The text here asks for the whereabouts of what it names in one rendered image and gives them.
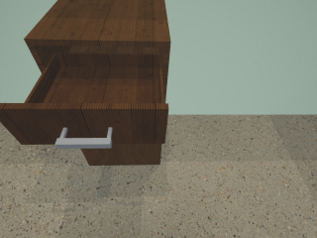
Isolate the drawer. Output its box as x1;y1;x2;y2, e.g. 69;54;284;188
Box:
0;53;168;145

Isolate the handle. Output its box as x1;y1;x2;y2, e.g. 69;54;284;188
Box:
55;127;113;149

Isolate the cabinet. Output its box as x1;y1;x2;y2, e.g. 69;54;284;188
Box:
24;0;171;166

